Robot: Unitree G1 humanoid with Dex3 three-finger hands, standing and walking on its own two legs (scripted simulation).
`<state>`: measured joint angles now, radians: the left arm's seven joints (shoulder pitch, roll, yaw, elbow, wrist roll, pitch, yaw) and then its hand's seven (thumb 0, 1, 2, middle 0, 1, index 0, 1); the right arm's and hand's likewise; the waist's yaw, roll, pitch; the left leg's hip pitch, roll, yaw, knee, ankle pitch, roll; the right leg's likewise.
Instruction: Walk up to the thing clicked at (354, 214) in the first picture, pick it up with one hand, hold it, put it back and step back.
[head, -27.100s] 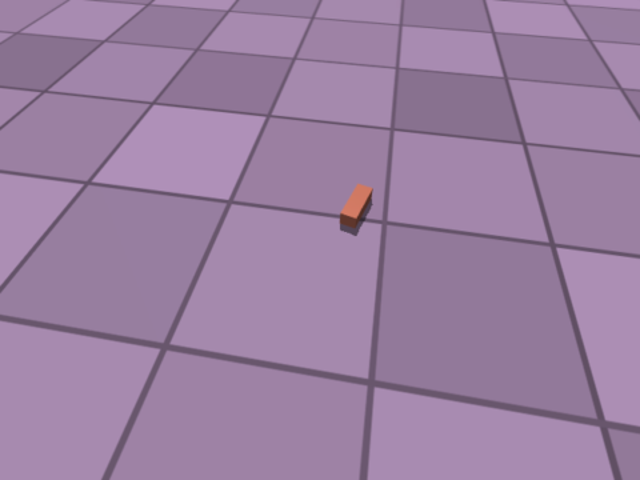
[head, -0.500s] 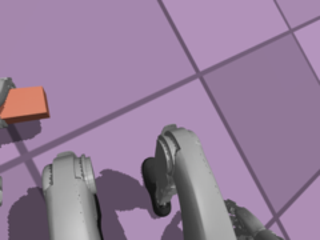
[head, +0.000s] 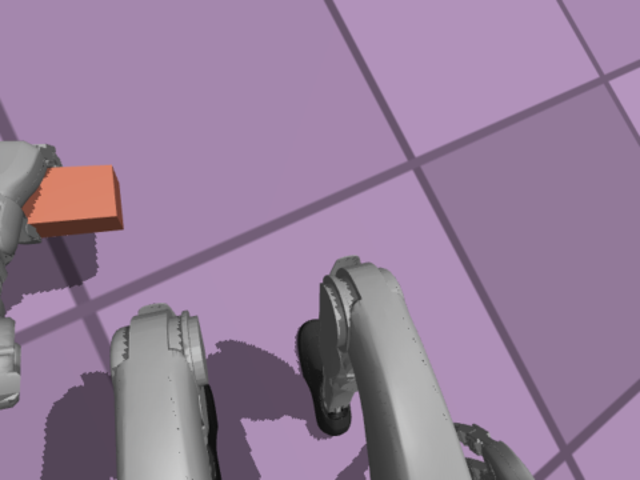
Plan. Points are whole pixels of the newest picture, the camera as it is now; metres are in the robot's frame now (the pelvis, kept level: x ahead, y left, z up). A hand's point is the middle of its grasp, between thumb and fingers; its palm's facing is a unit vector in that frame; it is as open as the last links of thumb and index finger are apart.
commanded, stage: lift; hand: left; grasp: from above
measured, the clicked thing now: (30, 204) +0.48 +0.27 -0.20
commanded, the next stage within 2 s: hold in 1.72 s
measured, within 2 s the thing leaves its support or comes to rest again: neither
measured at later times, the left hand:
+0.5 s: hand out of the picture +0.42 +0.28 -0.07, palm faces -0.48 -0.04 -0.88, open 10.0 cm
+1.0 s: hand out of the picture +0.37 +0.26 +0.13, palm faces -0.47 -0.08 -0.88, open 10.0 cm
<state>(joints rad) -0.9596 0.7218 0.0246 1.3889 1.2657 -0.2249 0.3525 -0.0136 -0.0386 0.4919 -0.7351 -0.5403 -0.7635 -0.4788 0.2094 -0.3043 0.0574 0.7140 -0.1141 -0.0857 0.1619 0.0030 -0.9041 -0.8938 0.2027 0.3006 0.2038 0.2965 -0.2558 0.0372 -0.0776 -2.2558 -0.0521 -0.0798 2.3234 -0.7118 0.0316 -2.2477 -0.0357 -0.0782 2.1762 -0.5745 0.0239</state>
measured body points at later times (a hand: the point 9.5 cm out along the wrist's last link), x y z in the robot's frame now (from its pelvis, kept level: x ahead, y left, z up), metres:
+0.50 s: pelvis +0.00 +0.00 +0.06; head +0.21 +0.04 +0.46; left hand +0.44 +0.28 -0.02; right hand +0.08 -0.28 -0.05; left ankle +0.07 +0.11 -0.33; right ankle +0.12 -0.13 -0.33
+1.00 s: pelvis +0.02 +0.00 +0.23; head +0.14 +0.02 +0.66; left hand +0.39 +0.26 +0.19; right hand +0.14 -0.26 +0.10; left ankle +0.07 +0.11 -0.33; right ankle +0.12 -0.13 -0.33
